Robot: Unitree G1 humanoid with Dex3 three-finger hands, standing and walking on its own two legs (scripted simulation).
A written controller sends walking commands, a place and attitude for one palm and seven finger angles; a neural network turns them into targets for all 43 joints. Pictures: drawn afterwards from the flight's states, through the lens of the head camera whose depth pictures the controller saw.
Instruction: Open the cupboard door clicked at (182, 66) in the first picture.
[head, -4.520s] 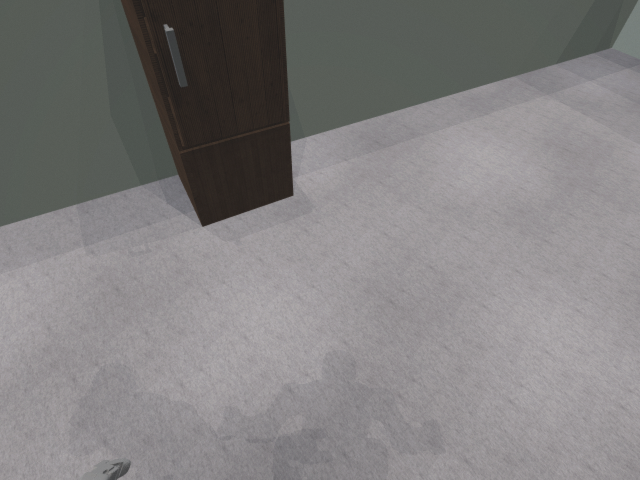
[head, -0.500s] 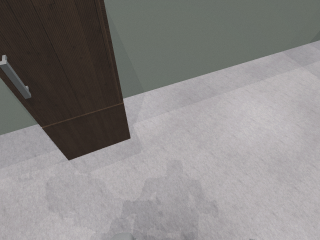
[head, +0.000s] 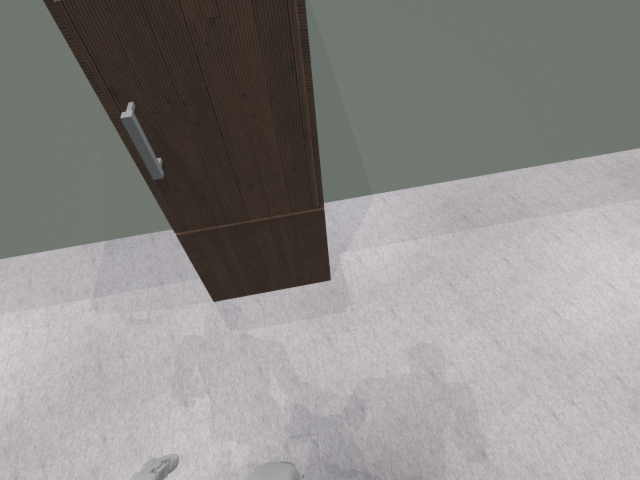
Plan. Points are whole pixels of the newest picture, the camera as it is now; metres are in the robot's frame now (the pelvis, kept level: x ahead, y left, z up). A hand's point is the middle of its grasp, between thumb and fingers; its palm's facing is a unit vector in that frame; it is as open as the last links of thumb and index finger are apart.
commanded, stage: turn to face it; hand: left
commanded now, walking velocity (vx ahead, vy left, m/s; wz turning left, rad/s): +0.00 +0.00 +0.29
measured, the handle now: (145, 141) +0.75 +0.42 -0.01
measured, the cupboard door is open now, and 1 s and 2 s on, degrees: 0 0 0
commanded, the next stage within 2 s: take the last steps up to it in 0.14 s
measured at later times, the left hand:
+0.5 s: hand out of the picture -0.03 +0.24 -0.16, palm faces +0.19 -0.96 -0.21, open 7.4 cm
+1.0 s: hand out of the picture +0.08 +0.19 -0.15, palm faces +0.24 -0.95 -0.20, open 7.3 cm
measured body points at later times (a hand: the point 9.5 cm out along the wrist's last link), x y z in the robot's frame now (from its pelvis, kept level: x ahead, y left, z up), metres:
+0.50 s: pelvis +0.00 +0.03 +0.02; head +0.00 +0.06 +0.46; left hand -0.04 +0.29 -0.14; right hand +0.09 -0.19 -0.12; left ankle -0.05 +0.13 -0.73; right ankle +0.01 -0.10 -0.66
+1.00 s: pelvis +0.12 +0.02 +0.02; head +0.14 +0.01 +0.47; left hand +0.07 +0.24 -0.13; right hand +0.18 -0.20 -0.14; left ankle +0.13 +0.18 -0.66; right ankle +0.11 -0.07 -0.73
